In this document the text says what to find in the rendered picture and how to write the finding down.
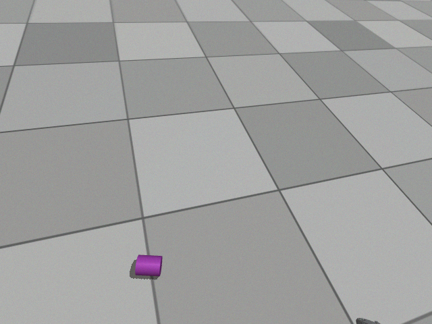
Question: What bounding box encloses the can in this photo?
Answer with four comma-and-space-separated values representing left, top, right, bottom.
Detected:
135, 255, 162, 276

